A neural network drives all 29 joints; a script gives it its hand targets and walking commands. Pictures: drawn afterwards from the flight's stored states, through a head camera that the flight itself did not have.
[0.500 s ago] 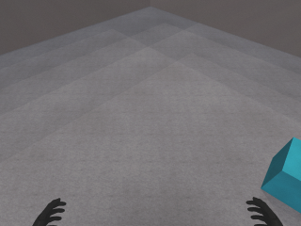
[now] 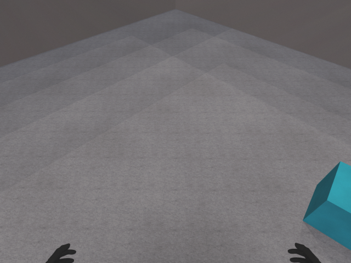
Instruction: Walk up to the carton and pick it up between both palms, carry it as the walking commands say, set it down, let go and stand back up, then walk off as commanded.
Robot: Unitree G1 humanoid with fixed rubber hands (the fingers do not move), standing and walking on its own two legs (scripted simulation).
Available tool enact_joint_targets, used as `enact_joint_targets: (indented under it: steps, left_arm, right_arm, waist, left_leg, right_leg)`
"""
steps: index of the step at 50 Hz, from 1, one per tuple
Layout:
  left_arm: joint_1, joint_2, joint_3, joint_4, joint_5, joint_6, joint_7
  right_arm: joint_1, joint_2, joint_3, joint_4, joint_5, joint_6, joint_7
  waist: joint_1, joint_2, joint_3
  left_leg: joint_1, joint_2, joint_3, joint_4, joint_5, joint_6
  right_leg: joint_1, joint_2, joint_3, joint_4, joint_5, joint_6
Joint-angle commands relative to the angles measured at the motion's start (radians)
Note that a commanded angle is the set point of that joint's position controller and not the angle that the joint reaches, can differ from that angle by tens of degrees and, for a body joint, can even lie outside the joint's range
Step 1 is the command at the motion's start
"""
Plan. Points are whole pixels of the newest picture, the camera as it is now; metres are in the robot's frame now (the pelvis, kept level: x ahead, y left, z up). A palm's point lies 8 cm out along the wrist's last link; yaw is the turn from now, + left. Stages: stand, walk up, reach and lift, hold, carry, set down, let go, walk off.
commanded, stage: stand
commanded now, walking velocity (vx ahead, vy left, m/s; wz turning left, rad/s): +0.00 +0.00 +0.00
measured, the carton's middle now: (347, 205) +0.54 -0.91 -0.64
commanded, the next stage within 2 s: walk up in 0.10 s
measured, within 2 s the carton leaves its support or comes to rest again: neither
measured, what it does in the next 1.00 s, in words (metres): steps on the spot, turning right: right foot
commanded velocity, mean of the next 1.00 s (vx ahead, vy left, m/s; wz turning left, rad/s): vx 0.00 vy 0.00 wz -0.35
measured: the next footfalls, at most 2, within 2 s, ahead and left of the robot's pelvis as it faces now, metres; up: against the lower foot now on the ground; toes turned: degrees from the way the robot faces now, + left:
right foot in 0.70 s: -0.03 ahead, -0.15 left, +0.00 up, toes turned -19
left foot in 1.12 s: -0.01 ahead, +0.08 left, +0.00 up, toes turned -22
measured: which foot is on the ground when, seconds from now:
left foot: down 0.00-0.70, up 0.72-1.00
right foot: down 0.00-0.40, up 0.42-0.68, down 0.70-1.00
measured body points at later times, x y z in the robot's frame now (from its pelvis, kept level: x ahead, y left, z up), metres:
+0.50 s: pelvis -0.02 +0.01 +0.00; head +0.02 +0.01 +0.45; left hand +0.12 +0.29 -0.12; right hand +0.04 -0.29 -0.12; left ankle +0.00 +0.12 -0.73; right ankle -0.03 -0.11 -0.68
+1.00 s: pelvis -0.06 -0.04 +0.01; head -0.03 -0.06 +0.46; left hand +0.12 +0.19 -0.11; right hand -0.03 -0.34 -0.12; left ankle -0.03 +0.10 -0.69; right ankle -0.07 -0.13 -0.73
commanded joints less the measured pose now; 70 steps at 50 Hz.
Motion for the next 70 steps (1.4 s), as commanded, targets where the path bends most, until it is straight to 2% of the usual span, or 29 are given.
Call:
enact_joint_targets:
  steps: [1,14,15,16,17,19,20,21,22,24,27,32,34,35,36,37,40,42,48,53,55,56,57,58,59,61,62,63,70]
  left_arm:
    - [-0.048,0.166,0.033,-0.029,-0.002,-0.011,0.004]
    - [-0.068,0.170,0.024,0.063,-0.002,-0.005,0.005]
    - [0.101,0.106,0.048,0.055,-0.003,0.039,0.010]
    - [0.059,0.167,0.060,0.033,-0.002,0.058,-0.002]
    - [0.008,0.169,0.071,-0.002,-0.002,0.067,-0.010]
    - [-0.054,0.138,0.067,-0.047,0.000,0.078,-0.013]
    - [-0.088,0.088,0.051,-0.091,0.006,0.072,-0.010]
    - [-0.082,0.031,0.045,-0.116,0.012,0.071,-0.007]
    - [-0.033,0.025,0.060,-0.107,0.012,0.078,-0.003]
    - [0.027,0.019,0.066,-0.093,0.003,0.090,-0.008]
    - [0.050,0.012,0.068,-0.108,-0.007,0.101,-0.031]
    - [0.072,-0.014,0.062,-0.105,-0.023,0.091,-0.022]
    - [0.131,0.016,0.071,-0.076,-0.020,0.070,-0.017]
    - [0.163,0.078,0.086,-0.064,-0.013,0.055,-0.014]
    - [0.208,0.167,0.105,-0.080,0.007,0.050,-0.009]
    - [0.199,0.145,0.106,-0.067,0.006,0.050,-0.002]
    - [0.072,0.060,0.090,-0.100,0.007,0.065,0.015]
    - [0.072,0.038,0.090,-0.113,0.014,0.060,0.012]
    - [0.147,0.050,0.094,-0.104,0.021,0.069,0.008]
    - [0.072,0.050,0.092,-0.105,0.014,0.089,-0.004]
    - [0.058,0.007,0.076,-0.112,0.010,0.088,-0.008]
    - [0.063,-0.054,0.057,-0.133,0.012,0.081,-0.009]
    - [0.057,-0.061,0.059,-0.169,0.029,0.079,-0.008]
    - [0.009,-0.022,0.076,-0.159,0.016,0.086,-0.011]
    - [0.017,-0.018,0.081,-0.143,0.011,0.091,-0.018]
    - [0.070,-0.020,0.078,-0.123,0.021,0.098,-0.035]
    - [-0.018,-0.010,0.076,-0.144,0.025,0.104,-0.071]
    - [-0.098,-0.005,0.086,-0.174,0.028,0.103,-0.093]
    - [-0.123,-0.064,0.054,-0.160,0.010,0.055,-0.103]
  right_arm:
    - [-0.051,-0.165,-0.034,-0.031,0.002,-0.010,-0.004]
    - [-0.071,-0.169,-0.027,0.066,0.003,-0.004,-0.005]
    - [0.001,-0.049,-0.061,0.006,-0.016,0.050,-0.007]
    - [0.003,-0.056,-0.048,-0.021,-0.008,0.059,-0.025]
    - [0.056,-0.059,-0.055,-0.019,-0.007,0.064,-0.030]
    - [0.132,-0.063,-0.052,-0.022,-0.009,0.063,-0.036]
    - [0.147,-0.112,-0.063,-0.028,-0.015,0.061,-0.040]
    - [0.159,-0.157,-0.076,-0.038,-0.019,0.060,-0.043]
    - [0.133,-0.152,-0.063,-0.064,-0.014,0.061,-0.041]
    - [0.067,-0.105,-0.044,-0.090,-0.015,0.054,-0.039]
    - [0.053,-0.064,-0.045,-0.086,-0.015,0.048,-0.040]
    - [0.087,-0.083,-0.087,-0.068,-0.018,0.060,-0.035]
    - [0.089,-0.063,-0.091,-0.058,-0.015,0.070,-0.029]
    - [0.081,-0.013,-0.082,-0.073,-0.007,0.075,-0.024]
    - [0.002,0.032,-0.044,-0.133,0.001,0.083,-0.031]
    - [-0.024,0.010,-0.052,-0.127,0.004,0.088,-0.039]
    - [0.062,0.020,-0.069,-0.066,-0.006,0.089,-0.034]
    - [0.031,0.021,-0.064,-0.061,0.005,0.091,-0.029]
    - [-0.027,0.044,-0.062,-0.083,0.015,0.095,-0.033]
    - [0.063,0.059,-0.060,-0.066,0.019,0.074,-0.038]
    - [0.151,0.018,-0.068,-0.037,0.019,0.055,-0.044]
    - [0.183,-0.063,-0.081,-0.030,0.013,0.048,-0.048]
    - [0.134,-0.134,-0.098,-0.059,0.001,0.053,-0.047]
    - [0.080,-0.112,-0.088,-0.072,0.001,0.054,-0.042]
    - [0.054,-0.066,-0.072,-0.079,0.000,0.050,-0.039]
    - [0.018,-0.037,-0.062,-0.079,-0.007,0.035,-0.038]
    - [0.115,-0.069,-0.081,-0.048,-0.021,0.023,-0.036]
    - [0.187,-0.093,-0.091,-0.029,-0.012,0.016,-0.039]
    - [0.297,-0.029,-0.083,-0.001,-0.020,-0.040,-0.008]
  waist:
    - [0.000,-0.001,-0.069]
    - [-0.001,0.000,-0.059]
    - [-0.006,-0.012,0.031]
    - [-0.005,-0.155,0.011]
    - [-0.022,-0.172,-0.017]
    - [-0.070,-0.130,-0.044]
    - [-0.095,0.049,-0.061]
    - [-0.085,0.259,-0.068]
    - [-0.050,0.215,-0.070]
    - [-0.004,0.078,-0.062]
    - [-0.009,0.170,-0.043]
    - [0.001,0.201,-0.071]
    - [0.031,0.126,-0.072]
    - [0.039,-0.098,-0.054]
    - [0.082,-0.375,-0.053]
    - [0.073,-0.278,-0.070]
    - [0.011,-0.157,-0.066]
    - [0.016,-0.127,-0.082]
    - [0.043,-0.159,-0.068]
    - [-0.012,-0.167,-0.079]
    - [-0.069,-0.075,-0.099]
    - [-0.079,0.155,-0.075]
    - [-0.043,0.265,-0.050]
    - [-0.033,0.175,-0.004]
    - [-0.018,0.106,0.009]
    - [0.017,0.127,-0.001]
    - [-0.016,0.133,-0.025]
    - [-0.036,0.120,0.027]
    - [-0.049,0.195,0.120]
  left_leg:
    - [0.033,0.095,-0.097,-0.126,0.165,0.046]
    - [0.078,0.108,-0.095,-0.210,0.172,0.033]
    - [-0.071,0.033,0.022,0.022,0.124,-0.030]
    - [-0.012,0.046,0.049,0.037,0.043,-0.046]
    - [-0.007,0.036,0.035,0.044,-0.012,-0.055]
    - [0.095,0.064,-0.007,-0.067,-0.046,-0.045]
    - [0.180,0.201,-0.162,-0.178,0.005,0.006]
    - [0.175,0.392,-0.316,-0.288,0.176,0.110]
    - [0.119,0.485,-0.331,-0.281,0.362,0.173]
    - [0.060,0.420,-0.174,-0.230,0.464,0.143]
    - [0.101,0.302,0.004,-0.178,0.490,0.084]
    - [0.097,0.311,0.036,-0.080,0.477,0.060]
    - [0.007,0.262,0.085,0.044,0.309,0.021]
    - [-0.163,0.160,0.134,0.258,0.018,-0.007]
    - [-0.327,0.044,0.102,0.469,-0.350,-0.063]
    - [-0.330,0.081,0.001,0.589,-0.346,-0.076]
    - [-0.312,0.076,-0.009,0.630,-0.191,-0.071]
    - [-0.255,0.066,0.004,0.560,-0.143,-0.060]
    - [-0.197,0.023,0.015,0.275,-0.159,-0.044]
    - [0.042,-0.021,0.049,-0.019,-0.093,-0.022]
    - [0.284,0.087,0.003,-0.210,0.021,0.015]
    - [0.334,0.305,-0.224,-0.328,-0.032,0.062]
    - [0.211,0.486,-0.367,-0.355,0.021,0.161]
    - [0.110,0.499,-0.343,-0.349,0.091,0.207]
    - [0.060,0.436,-0.243,-0.333,0.122,0.188]
    - [0.061,0.340,-0.095,-0.313,0.073,0.134]
    - [0.190,0.347,-0.166,-0.404,-0.349,0.100]
    - [0.247,0.387,-0.221,-0.419,-0.391,0.072]
    - [0.207,0.346,0.017,-0.440,-0.136,0.043]
  right_leg:
    - [0.032,-0.095,0.097,-0.127,0.167,-0.049]
    - [0.078,-0.107,0.097,-0.212,0.176,-0.038]
    - [0.082,-0.232,0.220,-0.187,0.353,-0.105]
    - [-0.014,-0.219,0.309,-0.162,0.459,-0.121]
    - [-0.020,-0.218,0.311,-0.147,0.465,-0.123]
    - [-0.136,-0.160,0.277,-0.079,0.385,-0.091]
    - [-0.278,-0.076,0.179,0.043,0.272,-0.047]
    - [-0.316,0.008,0.023,0.260,-0.042,0.000]
    - [-0.325,-0.002,0.006,0.453,-0.313,0.027]
    - [-0.265,-0.027,0.039,0.552,-0.268,0.032]
    - [-0.208,-0.036,-0.008,0.416,-0.191,0.058]
    - [-0.053,-0.029,-0.086,0.109,-0.108,0.042]
    - [0.065,-0.052,-0.073,-0.058,0.097,0.008]
    - [0.136,-0.211,0.140,-0.143,0.298,-0.036]
    - [0.074,-0.396,0.463,-0.218,0.515,-0.166]
    - [0.081,-0.381,0.431,-0.220,0.529,-0.207]
    - [0.047,-0.255,0.278,-0.187,0.423,-0.147]
    - [0.057,-0.218,0.220,-0.183,0.491,-0.139]
    - [0.085,-0.224,0.332,-0.245,0.352,-0.160]
    - [-0.024,-0.169,0.352,-0.247,0.258,-0.130]
    - [-0.202,-0.098,0.288,-0.139,0.095,-0.067]
    - [-0.367,-0.002,0.193,0.050,-0.099,-0.030]
    - [-0.431,0.042,0.047,0.254,-0.213,0.018]
    - [-0.404,-0.007,0.048,0.397,-0.211,0.037]
    - [-0.376,-0.017,0.064,0.469,-0.148,0.041]
    - [-0.364,-0.024,0.036,0.549,-0.060,0.047]
    - [-0.474,-0.019,0.005,0.599,-0.023,0.035]
    - [-0.606,-0.036,0.031,0.648,0.022,0.037]
    - [-0.494,-0.070,-0.019,0.384,0.129,0.026]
